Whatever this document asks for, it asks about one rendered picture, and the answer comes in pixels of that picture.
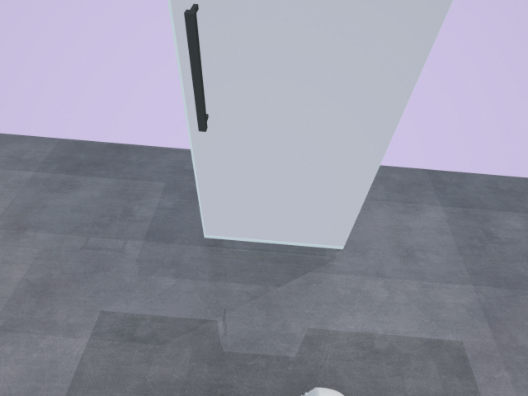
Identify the handle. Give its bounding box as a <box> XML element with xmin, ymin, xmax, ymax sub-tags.
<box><xmin>184</xmin><ymin>4</ymin><xmax>209</xmax><ymax>132</ymax></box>

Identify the fridge door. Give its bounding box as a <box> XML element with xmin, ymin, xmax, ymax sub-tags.
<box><xmin>171</xmin><ymin>0</ymin><xmax>453</xmax><ymax>247</ymax></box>

